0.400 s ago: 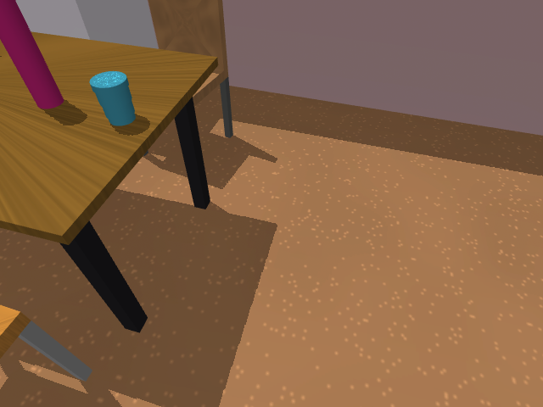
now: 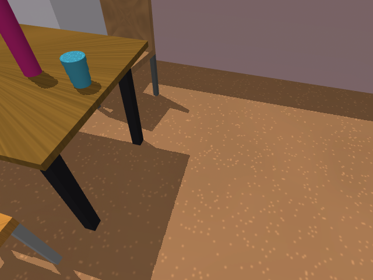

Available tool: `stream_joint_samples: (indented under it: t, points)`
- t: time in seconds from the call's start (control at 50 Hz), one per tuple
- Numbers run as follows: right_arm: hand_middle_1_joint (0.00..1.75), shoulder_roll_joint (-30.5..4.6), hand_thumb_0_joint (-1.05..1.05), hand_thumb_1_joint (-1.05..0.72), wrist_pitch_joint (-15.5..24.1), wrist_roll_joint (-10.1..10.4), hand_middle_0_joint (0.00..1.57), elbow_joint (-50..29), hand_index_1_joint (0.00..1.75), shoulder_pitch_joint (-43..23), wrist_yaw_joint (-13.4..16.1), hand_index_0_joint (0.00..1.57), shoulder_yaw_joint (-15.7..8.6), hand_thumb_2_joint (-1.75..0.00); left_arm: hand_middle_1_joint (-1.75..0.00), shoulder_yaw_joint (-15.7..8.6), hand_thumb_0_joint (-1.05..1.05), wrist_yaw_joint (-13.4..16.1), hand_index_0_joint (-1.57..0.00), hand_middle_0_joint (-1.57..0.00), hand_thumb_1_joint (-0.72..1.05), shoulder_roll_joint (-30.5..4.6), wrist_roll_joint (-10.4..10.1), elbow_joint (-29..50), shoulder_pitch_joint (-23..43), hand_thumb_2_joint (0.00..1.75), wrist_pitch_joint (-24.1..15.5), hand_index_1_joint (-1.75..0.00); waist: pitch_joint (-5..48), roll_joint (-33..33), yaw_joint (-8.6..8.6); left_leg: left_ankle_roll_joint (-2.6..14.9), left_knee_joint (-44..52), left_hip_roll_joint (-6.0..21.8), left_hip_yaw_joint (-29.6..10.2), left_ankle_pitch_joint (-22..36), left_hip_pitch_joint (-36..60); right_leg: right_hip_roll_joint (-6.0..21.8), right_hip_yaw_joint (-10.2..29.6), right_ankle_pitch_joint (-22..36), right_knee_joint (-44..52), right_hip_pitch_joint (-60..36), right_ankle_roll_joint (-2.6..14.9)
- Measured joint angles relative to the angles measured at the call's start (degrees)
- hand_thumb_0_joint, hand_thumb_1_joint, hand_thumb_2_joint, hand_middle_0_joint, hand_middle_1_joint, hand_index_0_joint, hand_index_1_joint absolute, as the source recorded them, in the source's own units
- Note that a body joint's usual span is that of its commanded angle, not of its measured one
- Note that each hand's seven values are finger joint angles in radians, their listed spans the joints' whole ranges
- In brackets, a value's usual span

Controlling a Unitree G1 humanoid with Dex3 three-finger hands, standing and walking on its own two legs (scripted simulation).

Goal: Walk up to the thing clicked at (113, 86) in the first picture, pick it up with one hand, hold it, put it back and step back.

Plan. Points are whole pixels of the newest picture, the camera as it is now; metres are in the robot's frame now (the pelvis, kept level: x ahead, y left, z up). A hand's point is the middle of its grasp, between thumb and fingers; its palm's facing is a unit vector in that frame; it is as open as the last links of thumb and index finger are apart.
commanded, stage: stand
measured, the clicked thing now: (77, 70) +0.88 +0.39 +0.00
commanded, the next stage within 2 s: walk up in 0.72 s
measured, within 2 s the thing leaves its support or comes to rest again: neither
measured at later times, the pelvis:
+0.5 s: pelvis +0.00 +0.00 +0.00, yaw +0 degrees
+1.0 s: pelvis +0.02 +0.06 -0.02, yaw +10 degrees
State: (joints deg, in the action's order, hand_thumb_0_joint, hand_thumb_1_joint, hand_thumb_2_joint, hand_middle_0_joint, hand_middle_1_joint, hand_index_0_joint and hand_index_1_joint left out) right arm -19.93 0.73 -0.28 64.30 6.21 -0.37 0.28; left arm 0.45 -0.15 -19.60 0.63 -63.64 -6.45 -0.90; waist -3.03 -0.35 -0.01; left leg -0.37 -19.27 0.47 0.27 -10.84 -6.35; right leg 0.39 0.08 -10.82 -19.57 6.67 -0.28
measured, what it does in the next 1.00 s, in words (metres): lifts its left foot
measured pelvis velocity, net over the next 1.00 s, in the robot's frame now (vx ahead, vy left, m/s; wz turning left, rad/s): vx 0.02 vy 0.06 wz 0.18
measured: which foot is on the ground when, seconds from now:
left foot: down 0.00-0.74, up 0.76-1.00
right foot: down 0.00-1.00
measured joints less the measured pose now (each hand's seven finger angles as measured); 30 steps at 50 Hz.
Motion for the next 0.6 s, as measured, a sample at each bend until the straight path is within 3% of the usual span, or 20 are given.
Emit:
stream_joint_samples:
  t: [0.6]
  points:
    - [0.30, 0.0, 0.00, -0.90, -0.1, 0.0, 0.20, 0.0, 0.30, 0.3, 0.0, 0.20, 0.1, -0.90, -0.30, -0.1, 0.00, 0.0, -0.21, -0.20, 0.90, -0.1, 0.0, -0.3, -0.3, 0.90, 0.1, -0.30, -0.1, 0.0, -0.09, -0.09, 0.5, 0.1, -0.1, 0.1, 0.3, -0.1, -0.1, 0.1, 0.6, -0.4, 0.07]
